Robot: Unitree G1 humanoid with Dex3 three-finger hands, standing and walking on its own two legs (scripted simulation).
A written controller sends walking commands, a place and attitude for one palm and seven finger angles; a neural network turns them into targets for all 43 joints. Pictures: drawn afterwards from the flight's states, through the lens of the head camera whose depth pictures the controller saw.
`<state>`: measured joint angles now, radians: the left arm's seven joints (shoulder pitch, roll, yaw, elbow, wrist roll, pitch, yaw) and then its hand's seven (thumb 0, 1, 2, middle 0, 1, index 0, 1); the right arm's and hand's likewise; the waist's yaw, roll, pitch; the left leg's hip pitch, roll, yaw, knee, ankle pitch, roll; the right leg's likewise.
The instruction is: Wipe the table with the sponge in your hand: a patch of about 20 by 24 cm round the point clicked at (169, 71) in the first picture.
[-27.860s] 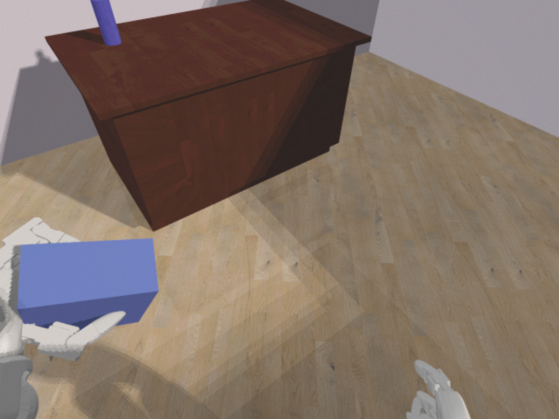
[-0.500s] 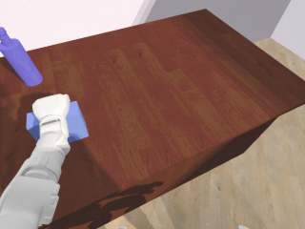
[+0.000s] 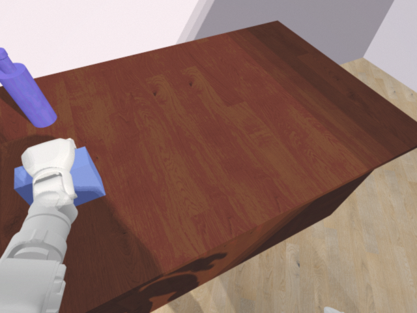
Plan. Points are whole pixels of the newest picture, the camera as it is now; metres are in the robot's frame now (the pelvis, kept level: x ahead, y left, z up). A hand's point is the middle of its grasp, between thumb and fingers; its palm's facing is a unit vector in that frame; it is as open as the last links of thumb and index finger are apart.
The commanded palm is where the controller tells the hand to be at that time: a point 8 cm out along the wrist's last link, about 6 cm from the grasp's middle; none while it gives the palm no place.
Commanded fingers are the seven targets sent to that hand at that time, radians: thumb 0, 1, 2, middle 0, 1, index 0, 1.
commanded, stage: slide back across to the first lane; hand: left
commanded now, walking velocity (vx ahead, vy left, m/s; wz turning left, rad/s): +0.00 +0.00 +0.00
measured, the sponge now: (67, 187) +0.38 +0.32 -0.02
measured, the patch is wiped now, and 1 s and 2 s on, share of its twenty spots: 1.00 1.00 1.00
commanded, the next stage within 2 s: wipe back along the first lane in 0.24 s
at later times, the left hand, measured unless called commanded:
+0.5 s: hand (43, 188) +0.35 +0.35 +0.01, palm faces -0.11 -0.02 -0.99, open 9.6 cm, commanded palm +0.32 +0.33 +0.05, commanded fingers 0.00 0.10 1.30 -1.20 -1.60 -1.20 -1.60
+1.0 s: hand (44, 207) +0.31 +0.33 +0.01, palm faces -0.07 -0.03 -1.00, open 9.6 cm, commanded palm +0.27 +0.31 +0.04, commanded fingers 0.00 0.10 1.30 -1.20 -1.60 -1.20 -1.60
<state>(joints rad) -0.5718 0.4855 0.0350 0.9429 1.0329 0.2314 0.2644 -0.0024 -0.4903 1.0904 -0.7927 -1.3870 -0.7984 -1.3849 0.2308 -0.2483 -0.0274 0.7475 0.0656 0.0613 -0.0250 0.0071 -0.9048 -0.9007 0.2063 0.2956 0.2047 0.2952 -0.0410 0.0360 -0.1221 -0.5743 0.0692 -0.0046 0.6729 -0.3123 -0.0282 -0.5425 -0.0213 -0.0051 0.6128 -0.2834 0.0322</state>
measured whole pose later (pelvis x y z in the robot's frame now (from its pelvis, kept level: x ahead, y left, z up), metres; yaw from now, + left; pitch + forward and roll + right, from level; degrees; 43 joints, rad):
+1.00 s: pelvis +0.01 +0.00 +0.00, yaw +1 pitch +9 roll -2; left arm -0.23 0.43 -0.01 0.56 1.00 0.27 0.25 -0.01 -0.47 1.09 -0.77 -1.40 -0.77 -1.40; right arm 0.16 -0.25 -0.02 0.69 0.07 0.07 -0.03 0.01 -0.90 -0.90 0.21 0.30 0.20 0.30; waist 0.03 0.05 -0.12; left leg -0.50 0.05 -0.02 0.69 -0.34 -0.02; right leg -0.46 -0.04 -0.02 0.63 -0.32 0.03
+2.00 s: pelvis +0.01 +0.00 +0.01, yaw +1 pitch +4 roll -1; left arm 0.22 0.37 -0.07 0.11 0.99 0.32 0.26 0.01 -0.45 1.08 -0.75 -1.41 -0.76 -1.41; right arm 0.09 -0.24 -0.01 0.66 0.05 0.01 -0.04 0.01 -0.90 -0.90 0.21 0.30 0.20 0.30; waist 0.09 0.07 -0.10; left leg -0.37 0.05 -0.01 0.64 -0.34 -0.03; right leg -0.34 -0.04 -0.01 0.60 -0.33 0.03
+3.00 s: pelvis +0.00 -0.01 +0.01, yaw +2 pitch -3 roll -1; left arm 0.25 0.38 -0.11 -0.04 0.96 0.33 0.16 -0.01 -0.47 1.08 -0.77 -1.40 -0.77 -1.40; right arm 0.05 -0.23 0.00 0.71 0.03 -0.03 -0.06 0.01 -0.90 -0.90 0.21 0.30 0.20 0.29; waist 0.13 0.09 -0.02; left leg -0.21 0.06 -0.02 0.53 -0.27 -0.04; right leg -0.17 -0.03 -0.03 0.49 -0.27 0.02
